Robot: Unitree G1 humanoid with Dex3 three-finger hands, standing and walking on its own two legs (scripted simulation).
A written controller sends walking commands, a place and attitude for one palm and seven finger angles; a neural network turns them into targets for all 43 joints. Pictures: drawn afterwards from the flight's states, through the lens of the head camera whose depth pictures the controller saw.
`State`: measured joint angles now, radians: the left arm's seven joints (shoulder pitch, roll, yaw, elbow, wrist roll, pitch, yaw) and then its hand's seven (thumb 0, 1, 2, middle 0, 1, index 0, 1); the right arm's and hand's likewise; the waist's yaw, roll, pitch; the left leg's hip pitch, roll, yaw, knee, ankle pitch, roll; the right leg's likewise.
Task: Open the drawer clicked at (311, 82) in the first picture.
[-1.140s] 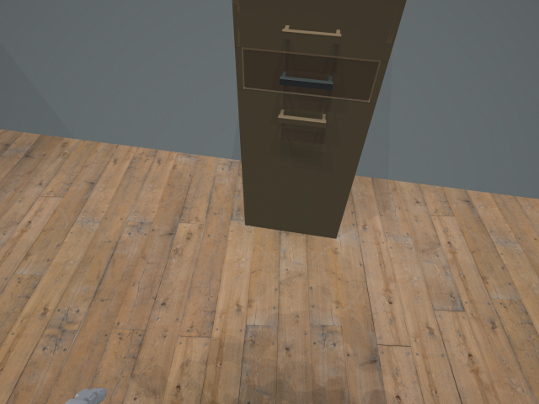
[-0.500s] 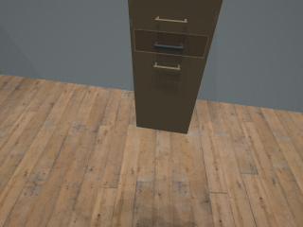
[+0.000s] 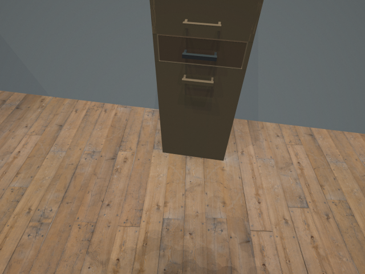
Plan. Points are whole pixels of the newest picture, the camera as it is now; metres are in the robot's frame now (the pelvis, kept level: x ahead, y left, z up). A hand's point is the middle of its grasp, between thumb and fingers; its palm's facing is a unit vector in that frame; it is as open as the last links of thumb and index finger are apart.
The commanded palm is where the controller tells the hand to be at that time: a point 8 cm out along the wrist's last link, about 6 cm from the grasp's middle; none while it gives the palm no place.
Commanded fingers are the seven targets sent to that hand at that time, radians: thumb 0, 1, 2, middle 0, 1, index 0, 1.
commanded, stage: look at it before walking up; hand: left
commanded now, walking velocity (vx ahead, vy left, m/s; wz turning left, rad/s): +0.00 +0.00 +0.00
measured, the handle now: (199, 54) +0.98 -0.02 +0.00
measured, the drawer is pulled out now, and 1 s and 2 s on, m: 0.00 0.00 0.00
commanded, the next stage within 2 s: turn to face it in 0.30 s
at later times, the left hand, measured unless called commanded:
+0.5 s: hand out of the picture +0.07 +0.25 -0.15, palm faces -0.03 -0.94 -0.34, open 7.4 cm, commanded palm none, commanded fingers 0.00 0.90 0.90 -0.20 -0.30 -0.20 -0.30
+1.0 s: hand out of the picture +0.05 +0.13 -0.18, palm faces -0.05 -0.98 -0.19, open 7.4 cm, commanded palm none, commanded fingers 0.00 0.90 0.90 -0.20 -0.30 -0.20 -0.30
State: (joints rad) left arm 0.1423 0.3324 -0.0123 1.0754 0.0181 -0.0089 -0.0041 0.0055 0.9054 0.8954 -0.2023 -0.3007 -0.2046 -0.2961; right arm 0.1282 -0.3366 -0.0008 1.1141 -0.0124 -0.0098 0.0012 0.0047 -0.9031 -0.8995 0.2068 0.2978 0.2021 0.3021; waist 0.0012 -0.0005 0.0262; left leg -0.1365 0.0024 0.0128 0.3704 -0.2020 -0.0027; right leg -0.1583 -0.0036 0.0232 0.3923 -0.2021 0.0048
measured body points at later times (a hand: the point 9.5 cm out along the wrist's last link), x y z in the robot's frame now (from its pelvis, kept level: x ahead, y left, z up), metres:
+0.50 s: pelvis +0.01 +0.00 +0.00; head +0.01 +0.00 +0.45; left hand +0.08 +0.30 -0.13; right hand +0.09 -0.30 -0.13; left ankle +0.00 +0.12 -0.75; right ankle +0.01 -0.12 -0.75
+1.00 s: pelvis +0.06 -0.05 -0.01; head +0.06 -0.06 +0.44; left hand +0.06 +0.18 -0.16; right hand +0.03 -0.31 -0.17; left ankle +0.04 +0.08 -0.68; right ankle +0.04 -0.14 -0.75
